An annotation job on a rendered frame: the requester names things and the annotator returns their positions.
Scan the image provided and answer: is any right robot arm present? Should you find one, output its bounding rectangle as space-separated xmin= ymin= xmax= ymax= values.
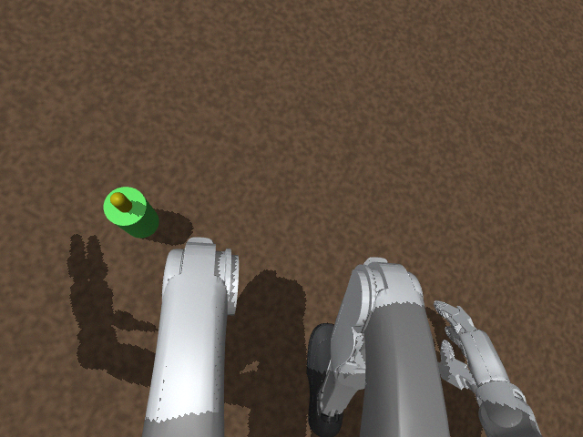
xmin=476 ymin=381 xmax=542 ymax=437

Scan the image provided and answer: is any right robot hand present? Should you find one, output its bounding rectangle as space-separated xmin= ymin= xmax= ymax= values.
xmin=434 ymin=300 xmax=511 ymax=394

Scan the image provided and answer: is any bottle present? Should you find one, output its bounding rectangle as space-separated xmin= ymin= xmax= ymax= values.
xmin=104 ymin=187 xmax=159 ymax=239

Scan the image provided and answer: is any right robot foot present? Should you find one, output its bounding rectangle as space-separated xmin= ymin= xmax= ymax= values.
xmin=307 ymin=323 xmax=343 ymax=437

